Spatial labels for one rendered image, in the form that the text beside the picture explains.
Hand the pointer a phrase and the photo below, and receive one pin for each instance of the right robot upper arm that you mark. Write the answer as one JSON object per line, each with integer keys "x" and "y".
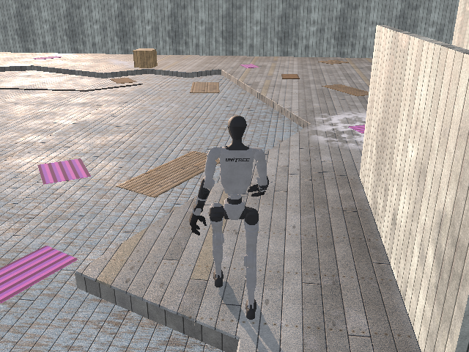
{"x": 261, "y": 166}

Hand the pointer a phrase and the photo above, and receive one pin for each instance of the robot left forearm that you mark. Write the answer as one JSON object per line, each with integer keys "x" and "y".
{"x": 201, "y": 199}

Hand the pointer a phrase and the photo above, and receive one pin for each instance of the right robot hand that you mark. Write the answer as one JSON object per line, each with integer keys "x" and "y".
{"x": 256, "y": 188}

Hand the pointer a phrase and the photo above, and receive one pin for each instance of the left robot upper arm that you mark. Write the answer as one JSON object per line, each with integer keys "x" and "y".
{"x": 210, "y": 166}

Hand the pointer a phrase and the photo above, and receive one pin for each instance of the left robot hand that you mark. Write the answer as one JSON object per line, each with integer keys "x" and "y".
{"x": 193, "y": 220}

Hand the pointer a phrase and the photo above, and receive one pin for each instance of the robot right forearm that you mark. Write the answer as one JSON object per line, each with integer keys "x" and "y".
{"x": 263, "y": 188}

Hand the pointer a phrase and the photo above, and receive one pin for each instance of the right robot foot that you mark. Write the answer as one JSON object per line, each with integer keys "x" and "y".
{"x": 250, "y": 313}

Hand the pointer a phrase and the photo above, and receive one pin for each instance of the robot right thigh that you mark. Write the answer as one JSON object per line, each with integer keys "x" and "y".
{"x": 251, "y": 222}

